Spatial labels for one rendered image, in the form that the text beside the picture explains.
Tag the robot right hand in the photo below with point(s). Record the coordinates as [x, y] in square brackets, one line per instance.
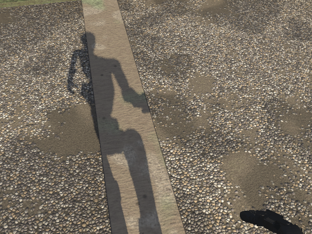
[270, 220]

